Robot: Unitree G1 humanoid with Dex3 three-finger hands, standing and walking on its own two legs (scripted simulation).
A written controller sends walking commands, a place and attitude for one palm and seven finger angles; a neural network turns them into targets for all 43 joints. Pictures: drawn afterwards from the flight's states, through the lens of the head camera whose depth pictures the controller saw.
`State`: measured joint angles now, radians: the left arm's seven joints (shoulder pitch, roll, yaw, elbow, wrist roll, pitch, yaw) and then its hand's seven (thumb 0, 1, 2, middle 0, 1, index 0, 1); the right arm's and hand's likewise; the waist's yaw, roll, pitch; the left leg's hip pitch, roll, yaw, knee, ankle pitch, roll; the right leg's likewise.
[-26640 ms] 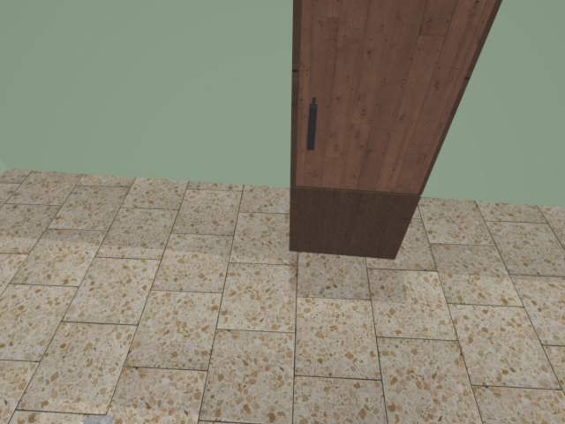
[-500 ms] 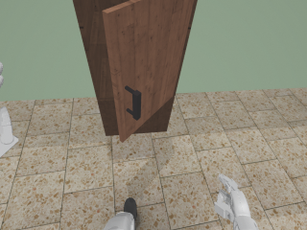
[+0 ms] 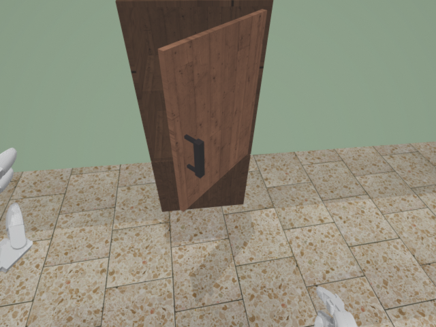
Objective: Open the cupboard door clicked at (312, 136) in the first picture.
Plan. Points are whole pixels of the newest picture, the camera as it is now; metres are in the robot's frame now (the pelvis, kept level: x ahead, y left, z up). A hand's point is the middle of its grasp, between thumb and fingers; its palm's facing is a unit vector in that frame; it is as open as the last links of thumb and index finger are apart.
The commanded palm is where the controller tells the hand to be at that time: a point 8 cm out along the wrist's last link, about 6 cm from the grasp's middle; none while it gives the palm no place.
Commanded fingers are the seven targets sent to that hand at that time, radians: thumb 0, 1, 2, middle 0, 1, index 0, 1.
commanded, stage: stop stepping back and stand still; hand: left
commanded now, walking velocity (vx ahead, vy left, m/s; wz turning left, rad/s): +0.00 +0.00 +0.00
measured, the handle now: (194, 156) +0.61 +0.09 -0.07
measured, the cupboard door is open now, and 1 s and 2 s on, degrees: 43 43 43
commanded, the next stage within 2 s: let the arm hang, fingers relaxed in 0.40 s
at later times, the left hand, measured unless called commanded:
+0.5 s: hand (23, 247) +0.18 +0.26 +0.16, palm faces +0.44 -0.78 -0.44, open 7.5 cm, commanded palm none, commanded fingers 0.00 0.90 0.90 -0.20 -0.30 -0.20 -0.30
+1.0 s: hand out of the picture -0.04 +0.19 -0.17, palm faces +0.04 -0.98 -0.20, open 7.3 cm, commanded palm none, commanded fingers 0.00 0.90 0.90 -0.20 -0.30 -0.20 -0.30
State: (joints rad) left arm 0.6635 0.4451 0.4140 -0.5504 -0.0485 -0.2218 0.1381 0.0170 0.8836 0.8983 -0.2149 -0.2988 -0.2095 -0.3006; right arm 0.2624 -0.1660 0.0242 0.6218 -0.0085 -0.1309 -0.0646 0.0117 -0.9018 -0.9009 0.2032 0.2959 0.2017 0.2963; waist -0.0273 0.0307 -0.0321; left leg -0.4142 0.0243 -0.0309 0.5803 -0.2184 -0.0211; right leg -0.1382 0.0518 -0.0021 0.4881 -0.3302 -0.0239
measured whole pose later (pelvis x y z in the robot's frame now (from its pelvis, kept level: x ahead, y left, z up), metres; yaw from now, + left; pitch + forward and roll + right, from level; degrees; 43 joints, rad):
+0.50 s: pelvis +0.00 -0.01 +0.00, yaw +1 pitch -3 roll -2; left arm 0.54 0.39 0.39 -0.41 -0.05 -0.19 0.14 0.01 0.88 0.90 -0.21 -0.30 -0.21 -0.30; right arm 0.24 -0.23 -0.01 0.67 0.00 -0.12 -0.09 0.01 -0.90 -0.90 0.20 0.30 0.20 0.30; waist 0.00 0.05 0.00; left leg -0.34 0.02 -0.06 0.52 -0.13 -0.01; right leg -0.10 0.07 -0.01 0.47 -0.32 -0.03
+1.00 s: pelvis +0.02 +0.00 +0.00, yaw +2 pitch -1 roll -1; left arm 0.34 0.21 0.01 1.13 0.01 0.03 0.01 0.01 0.94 0.90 -0.21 -0.30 -0.20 -0.30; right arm 0.25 -0.21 0.00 1.10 -0.02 0.03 -0.03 0.01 -0.91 -0.90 0.20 0.30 0.20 0.30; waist 0.01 -0.02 0.09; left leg -0.32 -0.02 -0.06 0.47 -0.13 0.01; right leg -0.07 0.03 -0.02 0.42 -0.33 -0.02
